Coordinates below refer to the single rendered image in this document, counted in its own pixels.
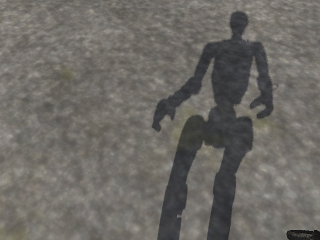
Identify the robot right hand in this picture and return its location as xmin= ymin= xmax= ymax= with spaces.
xmin=286 ymin=230 xmax=320 ymax=240

